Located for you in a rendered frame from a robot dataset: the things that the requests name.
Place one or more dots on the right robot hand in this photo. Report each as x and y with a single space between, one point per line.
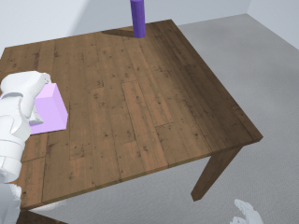
251 216

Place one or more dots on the robot left forearm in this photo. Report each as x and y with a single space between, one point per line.
16 108

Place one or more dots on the table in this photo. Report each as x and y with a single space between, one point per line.
136 106

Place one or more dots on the sponge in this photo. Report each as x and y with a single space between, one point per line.
50 106

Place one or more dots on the left robot hand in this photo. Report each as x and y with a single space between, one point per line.
32 82

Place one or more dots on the left robot upper arm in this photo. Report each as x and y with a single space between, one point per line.
10 203

